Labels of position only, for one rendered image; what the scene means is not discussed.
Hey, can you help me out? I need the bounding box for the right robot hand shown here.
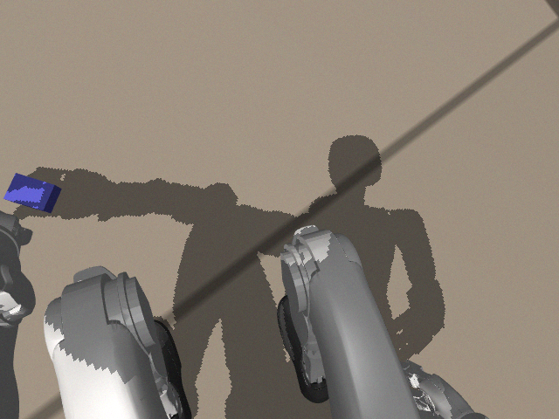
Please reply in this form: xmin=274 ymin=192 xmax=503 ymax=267
xmin=400 ymin=360 xmax=475 ymax=419

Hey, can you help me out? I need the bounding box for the small box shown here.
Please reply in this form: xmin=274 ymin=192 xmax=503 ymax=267
xmin=3 ymin=173 xmax=62 ymax=213

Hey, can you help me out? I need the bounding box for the left robot foot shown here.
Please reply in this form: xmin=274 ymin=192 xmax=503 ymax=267
xmin=154 ymin=320 xmax=191 ymax=419

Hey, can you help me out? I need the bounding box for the right robot foot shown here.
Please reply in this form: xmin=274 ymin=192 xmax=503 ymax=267
xmin=277 ymin=295 xmax=329 ymax=403

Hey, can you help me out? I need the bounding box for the left robot arm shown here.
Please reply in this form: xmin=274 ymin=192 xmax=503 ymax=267
xmin=0 ymin=210 xmax=36 ymax=419

